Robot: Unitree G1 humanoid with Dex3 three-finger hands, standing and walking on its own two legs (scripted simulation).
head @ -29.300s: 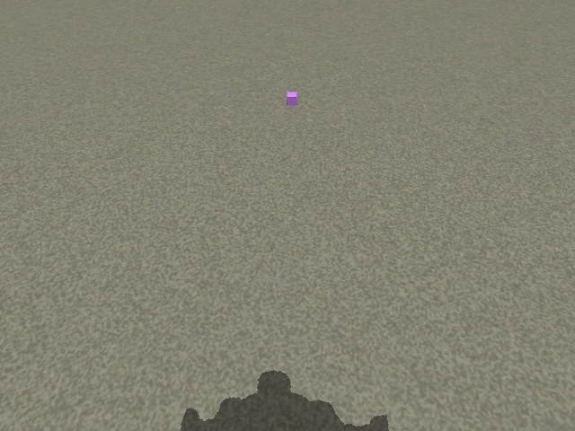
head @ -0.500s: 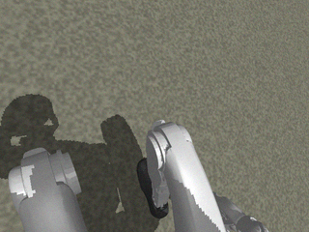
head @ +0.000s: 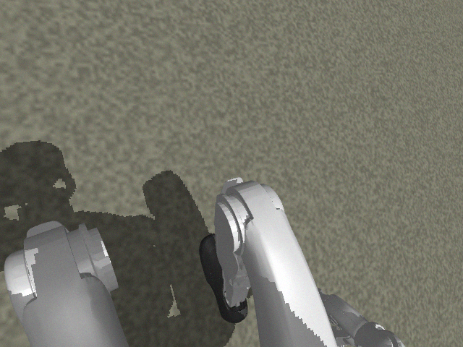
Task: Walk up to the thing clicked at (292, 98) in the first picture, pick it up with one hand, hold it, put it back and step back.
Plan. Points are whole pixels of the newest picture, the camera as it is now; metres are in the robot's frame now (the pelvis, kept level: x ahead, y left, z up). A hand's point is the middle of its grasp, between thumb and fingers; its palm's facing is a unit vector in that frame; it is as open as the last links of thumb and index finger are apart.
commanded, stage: open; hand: left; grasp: from above
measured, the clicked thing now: out of the picture +0.40 +0.36 -0.26
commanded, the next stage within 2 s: withdraw in 0.46 s
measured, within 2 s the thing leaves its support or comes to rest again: neither
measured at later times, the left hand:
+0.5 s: hand out of the picture +0.40 +0.36 -0.23, palm faces -0.42 -0.20 -0.89, open 14.4 cm
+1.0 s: hand out of the picture +0.40 +0.39 -0.10, palm faces -0.33 -0.10 -0.94, open 14.2 cm
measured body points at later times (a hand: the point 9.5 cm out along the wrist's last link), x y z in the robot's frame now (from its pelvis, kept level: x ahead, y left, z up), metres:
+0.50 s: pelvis +0.00 +0.00 +0.00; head +0.25 +0.14 +0.35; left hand +0.42 +0.37 -0.18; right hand +0.08 -0.25 -0.06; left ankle +0.06 +0.13 -0.26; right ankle +0.11 -0.13 -0.25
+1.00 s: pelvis +0.00 +0.00 +0.04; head +0.21 +0.11 +0.43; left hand +0.41 +0.39 -0.05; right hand +0.13 -0.25 -0.06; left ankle +0.06 +0.13 -0.26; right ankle +0.11 -0.13 -0.25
